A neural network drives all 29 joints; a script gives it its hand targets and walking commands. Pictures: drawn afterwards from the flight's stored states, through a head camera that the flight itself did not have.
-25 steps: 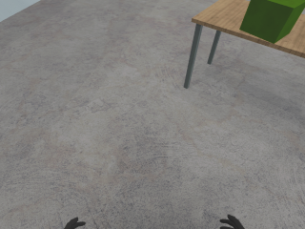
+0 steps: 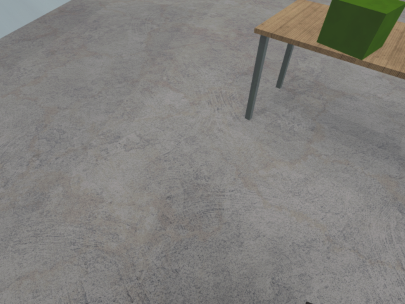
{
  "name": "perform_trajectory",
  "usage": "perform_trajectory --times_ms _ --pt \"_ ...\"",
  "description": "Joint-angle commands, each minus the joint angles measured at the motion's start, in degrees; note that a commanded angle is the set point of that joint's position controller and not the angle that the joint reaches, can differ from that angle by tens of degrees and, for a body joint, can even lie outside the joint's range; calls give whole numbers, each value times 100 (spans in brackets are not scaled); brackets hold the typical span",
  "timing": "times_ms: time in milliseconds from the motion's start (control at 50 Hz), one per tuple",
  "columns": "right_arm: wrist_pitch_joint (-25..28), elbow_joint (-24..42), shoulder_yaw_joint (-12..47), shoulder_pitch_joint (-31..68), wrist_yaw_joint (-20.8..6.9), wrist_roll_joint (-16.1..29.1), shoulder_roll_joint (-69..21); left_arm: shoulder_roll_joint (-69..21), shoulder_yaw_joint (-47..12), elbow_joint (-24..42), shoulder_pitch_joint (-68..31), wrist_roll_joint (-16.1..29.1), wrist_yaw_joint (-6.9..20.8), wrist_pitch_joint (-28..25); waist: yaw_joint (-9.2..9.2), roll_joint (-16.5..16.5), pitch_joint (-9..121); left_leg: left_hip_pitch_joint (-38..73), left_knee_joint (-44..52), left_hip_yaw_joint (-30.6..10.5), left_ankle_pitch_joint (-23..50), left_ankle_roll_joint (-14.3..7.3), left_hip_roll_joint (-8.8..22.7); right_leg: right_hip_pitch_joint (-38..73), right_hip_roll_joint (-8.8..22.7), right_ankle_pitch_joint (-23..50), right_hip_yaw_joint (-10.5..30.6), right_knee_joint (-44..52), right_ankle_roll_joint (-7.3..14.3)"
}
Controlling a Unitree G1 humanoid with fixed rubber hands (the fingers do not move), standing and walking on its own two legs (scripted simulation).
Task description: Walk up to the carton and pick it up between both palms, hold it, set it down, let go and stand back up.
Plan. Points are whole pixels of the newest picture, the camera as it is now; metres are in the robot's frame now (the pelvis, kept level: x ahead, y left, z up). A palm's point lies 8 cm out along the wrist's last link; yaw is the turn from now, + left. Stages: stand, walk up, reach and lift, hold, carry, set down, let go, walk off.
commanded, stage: stand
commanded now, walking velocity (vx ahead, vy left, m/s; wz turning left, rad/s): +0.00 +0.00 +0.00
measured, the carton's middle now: (358, 23) +1.28 -0.77 +0.00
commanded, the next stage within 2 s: none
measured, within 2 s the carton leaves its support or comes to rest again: neither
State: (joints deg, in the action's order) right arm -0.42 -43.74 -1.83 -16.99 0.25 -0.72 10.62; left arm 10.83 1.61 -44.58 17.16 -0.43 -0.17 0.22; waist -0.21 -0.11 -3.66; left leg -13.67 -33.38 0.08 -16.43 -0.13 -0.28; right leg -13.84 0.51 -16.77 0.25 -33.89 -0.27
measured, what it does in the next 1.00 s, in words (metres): stands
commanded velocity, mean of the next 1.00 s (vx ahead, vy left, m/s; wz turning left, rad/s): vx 0.00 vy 0.00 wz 0.00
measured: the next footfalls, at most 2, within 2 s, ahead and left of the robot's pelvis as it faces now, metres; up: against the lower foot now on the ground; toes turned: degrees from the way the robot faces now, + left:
none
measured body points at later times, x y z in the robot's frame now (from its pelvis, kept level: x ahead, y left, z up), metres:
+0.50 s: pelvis +0.00 +0.00 +0.00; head +0.00 +0.00 +0.45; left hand +0.06 +0.24 -0.13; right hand +0.05 -0.25 -0.13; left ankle +0.02 +0.12 -0.73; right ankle +0.02 -0.12 -0.73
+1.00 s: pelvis +0.01 -0.01 +0.01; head +0.01 -0.01 +0.46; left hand +0.05 +0.23 -0.14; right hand +0.05 -0.25 -0.14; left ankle +0.02 +0.12 -0.73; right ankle +0.02 -0.12 -0.73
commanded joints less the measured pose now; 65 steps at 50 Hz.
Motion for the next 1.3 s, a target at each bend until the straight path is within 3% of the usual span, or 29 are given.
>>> perform_trajectory --times_ms 0,220,1000,1280 --pt "206 553 -249 -25 51 2 856 882 217 530 43 6 -50 -204 10 12 96 -131 866 -606 110 -143 463 -217 401 28 593 980 193" --pt "196 298 -215 -185 70 10 863 916 207 361 180 7 -60 -199 25 -19 49 -140 919 -598 8 -126 460 -269 404 -136 631 1105 201" --pt "174 -543 -56 -273 165 44 886 898 89 -387 258 53 -152 -167 24 28 76 115 1037 -517 717 -62 523 79 420 689 548 1233 171" --pt "161 -801 -25 -297 190 44 854 850 58 -629 278 59 -172 -146 26 38 -68 147 1139 -499 597 -46 526 36 422 517 560 1358 161"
